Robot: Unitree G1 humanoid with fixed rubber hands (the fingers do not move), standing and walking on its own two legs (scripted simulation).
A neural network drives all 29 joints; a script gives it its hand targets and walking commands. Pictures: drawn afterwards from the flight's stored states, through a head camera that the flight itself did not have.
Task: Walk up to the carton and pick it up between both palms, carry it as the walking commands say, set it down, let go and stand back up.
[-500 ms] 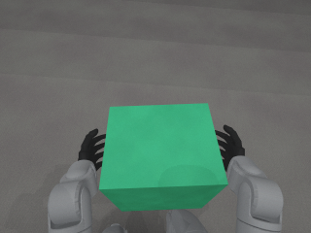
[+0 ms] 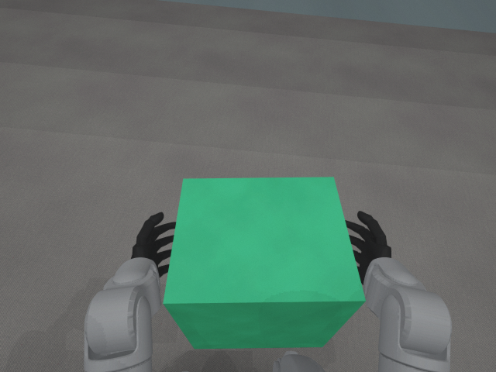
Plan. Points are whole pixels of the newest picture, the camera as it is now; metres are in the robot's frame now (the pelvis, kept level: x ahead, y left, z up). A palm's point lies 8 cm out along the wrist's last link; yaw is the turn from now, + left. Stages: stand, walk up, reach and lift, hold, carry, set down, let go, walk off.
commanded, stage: carry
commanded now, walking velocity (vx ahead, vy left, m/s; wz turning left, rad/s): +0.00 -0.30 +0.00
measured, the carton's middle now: (258, 269) +0.29 +0.00 -0.01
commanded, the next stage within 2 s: none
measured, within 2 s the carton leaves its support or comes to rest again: neither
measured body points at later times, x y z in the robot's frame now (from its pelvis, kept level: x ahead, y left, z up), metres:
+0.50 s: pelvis -0.07 -0.16 +0.00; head -0.04 -0.14 +0.45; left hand +0.20 +0.01 +0.05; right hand +0.21 -0.32 +0.07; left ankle -0.04 -0.04 -0.72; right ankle -0.04 -0.26 -0.67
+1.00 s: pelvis -0.16 -0.33 +0.00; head -0.13 -0.31 +0.45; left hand +0.11 -0.16 +0.05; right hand +0.13 -0.48 +0.07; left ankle -0.15 -0.24 -0.72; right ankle -0.09 -0.40 -0.69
